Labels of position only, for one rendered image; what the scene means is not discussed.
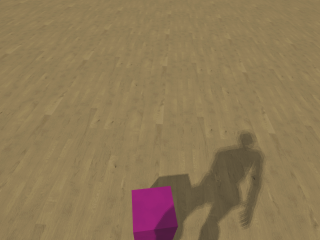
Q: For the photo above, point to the carton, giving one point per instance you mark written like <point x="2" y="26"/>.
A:
<point x="153" y="214"/>

